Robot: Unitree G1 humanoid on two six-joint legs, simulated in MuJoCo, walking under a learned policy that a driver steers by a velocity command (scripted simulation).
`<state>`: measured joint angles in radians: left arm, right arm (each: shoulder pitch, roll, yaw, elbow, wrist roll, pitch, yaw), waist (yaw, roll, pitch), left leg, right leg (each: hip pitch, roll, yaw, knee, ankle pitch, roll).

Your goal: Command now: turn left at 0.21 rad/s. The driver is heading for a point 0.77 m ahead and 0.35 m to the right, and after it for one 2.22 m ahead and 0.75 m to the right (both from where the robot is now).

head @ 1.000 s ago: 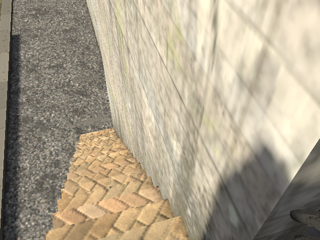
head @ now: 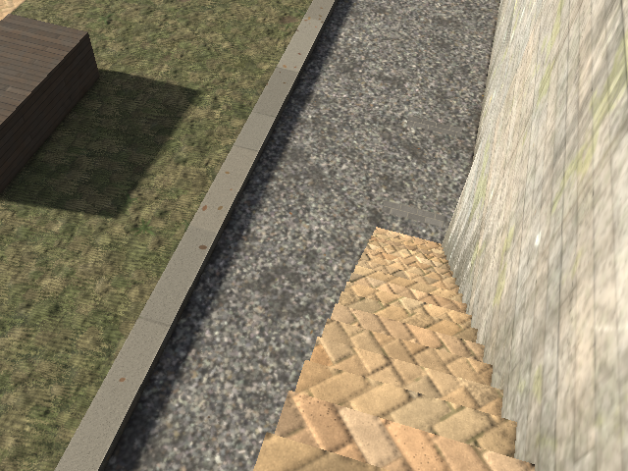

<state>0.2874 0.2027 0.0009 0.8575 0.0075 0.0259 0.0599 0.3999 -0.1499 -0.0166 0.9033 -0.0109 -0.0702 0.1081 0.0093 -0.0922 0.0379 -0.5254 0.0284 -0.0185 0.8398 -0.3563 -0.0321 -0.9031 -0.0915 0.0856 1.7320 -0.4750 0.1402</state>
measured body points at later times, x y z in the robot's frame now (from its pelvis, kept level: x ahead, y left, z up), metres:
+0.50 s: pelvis +0.05 -0.21 -0.06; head +0.11 -0.23 +0.39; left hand +0.08 +0.06 -0.19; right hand +0.12 -0.52 -0.18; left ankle +0.07 -0.19 -0.68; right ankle +0.09 -0.32 -0.68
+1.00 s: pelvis +0.19 -0.28 -0.24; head +0.17 -0.33 +0.21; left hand +0.27 -0.01 -0.34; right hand +0.27 -0.55 -0.37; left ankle +0.38 -0.14 -0.78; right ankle +0.11 -0.47 -0.91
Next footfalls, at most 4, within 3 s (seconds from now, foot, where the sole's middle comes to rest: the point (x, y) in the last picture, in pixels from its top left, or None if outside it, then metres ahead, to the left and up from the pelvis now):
0.30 right None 0.14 -0.30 -0.73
0.50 left None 0.10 -0.21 -0.73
0.78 right None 0.14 -0.50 -0.95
1.32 left None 0.52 -0.13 -1.16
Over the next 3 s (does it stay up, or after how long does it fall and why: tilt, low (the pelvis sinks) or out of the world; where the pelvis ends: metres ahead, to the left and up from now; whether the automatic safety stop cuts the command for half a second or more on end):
falls after 2.84 s (out of the world)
